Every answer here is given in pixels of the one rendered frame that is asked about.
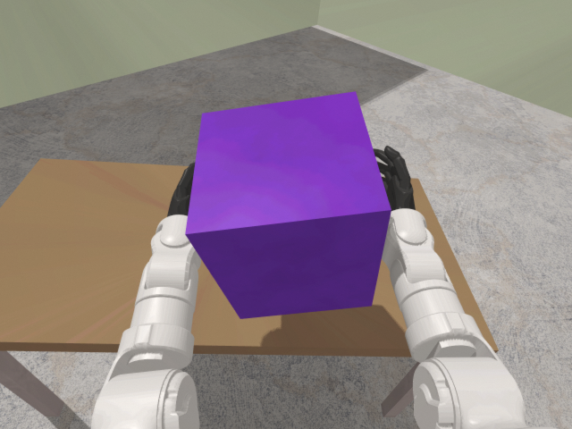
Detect robot left upper arm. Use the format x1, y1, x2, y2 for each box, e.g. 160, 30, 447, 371
93, 368, 200, 429

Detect left robot forearm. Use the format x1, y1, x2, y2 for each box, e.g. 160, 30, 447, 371
91, 214, 201, 429

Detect robot left hand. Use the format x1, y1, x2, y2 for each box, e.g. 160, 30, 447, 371
167, 163, 195, 217

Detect table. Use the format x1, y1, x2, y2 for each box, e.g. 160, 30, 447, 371
0, 158, 499, 417

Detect right robot forearm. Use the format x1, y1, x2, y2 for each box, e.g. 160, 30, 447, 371
382, 208, 526, 420

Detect robot right hand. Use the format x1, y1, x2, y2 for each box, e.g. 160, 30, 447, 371
373, 146, 416, 211

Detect robot right upper arm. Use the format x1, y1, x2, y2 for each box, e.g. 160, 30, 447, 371
413, 357, 558, 429

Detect carton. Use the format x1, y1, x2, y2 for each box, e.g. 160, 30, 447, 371
185, 91, 391, 319

